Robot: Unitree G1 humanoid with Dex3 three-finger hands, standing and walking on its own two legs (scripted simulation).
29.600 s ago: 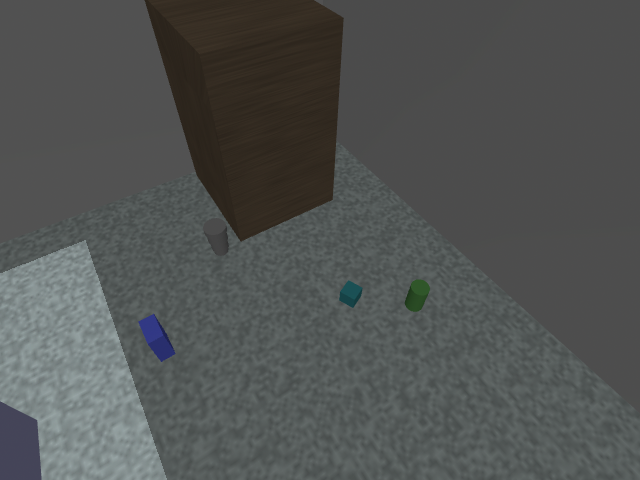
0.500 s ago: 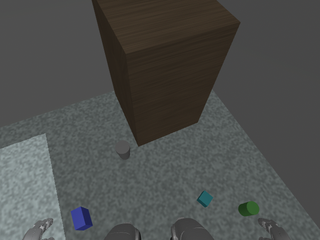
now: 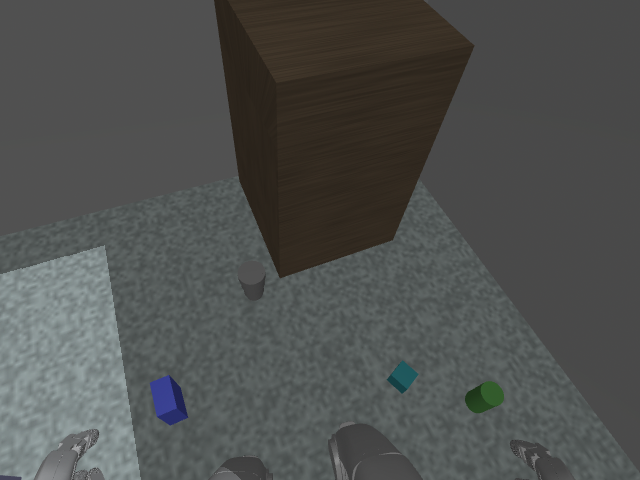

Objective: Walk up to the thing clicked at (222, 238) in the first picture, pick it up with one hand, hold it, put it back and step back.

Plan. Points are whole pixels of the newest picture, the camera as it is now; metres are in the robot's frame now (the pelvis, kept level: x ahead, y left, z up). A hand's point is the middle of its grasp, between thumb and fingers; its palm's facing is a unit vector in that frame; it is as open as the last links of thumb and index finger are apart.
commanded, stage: step back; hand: left
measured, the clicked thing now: (253, 283) +0.70 +0.16 -0.69
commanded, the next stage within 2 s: none
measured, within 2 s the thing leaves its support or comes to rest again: neither
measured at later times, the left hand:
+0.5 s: hand out of the picture -0.06 +0.23 -0.13, palm faces -0.03 -0.90 -0.43, open 7.4 cm
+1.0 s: hand out of the picture -0.27 +0.20 -0.15, palm faces -0.04 -0.91 -0.41, open 7.4 cm
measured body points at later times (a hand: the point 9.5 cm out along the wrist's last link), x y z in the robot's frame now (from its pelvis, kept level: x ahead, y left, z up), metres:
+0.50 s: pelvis -0.16 -0.04 +0.00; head -0.10 -0.06 +0.44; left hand -0.06 +0.28 -0.10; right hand -0.07 -0.36 -0.13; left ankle -0.16 +0.09 -0.68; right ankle -0.13 -0.16 -0.73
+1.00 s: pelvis -0.34 -0.07 -0.01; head -0.30 -0.08 +0.44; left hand -0.27 +0.25 -0.12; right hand -0.20 -0.39 -0.12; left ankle -0.22 +0.07 -0.70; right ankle -0.36 -0.18 -0.73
